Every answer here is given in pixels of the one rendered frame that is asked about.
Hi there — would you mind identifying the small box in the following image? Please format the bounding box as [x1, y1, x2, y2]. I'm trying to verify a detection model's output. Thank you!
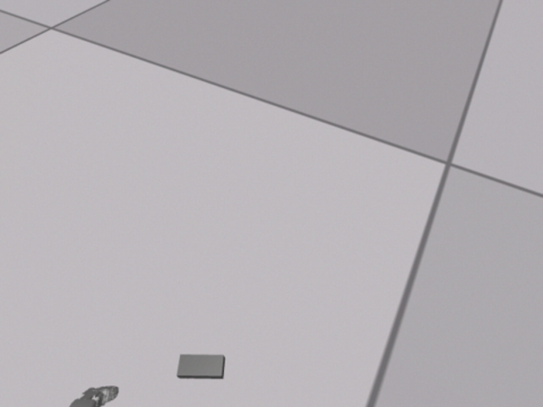
[177, 354, 225, 379]

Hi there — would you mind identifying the left robot hand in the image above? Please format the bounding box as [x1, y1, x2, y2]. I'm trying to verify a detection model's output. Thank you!
[70, 386, 119, 407]

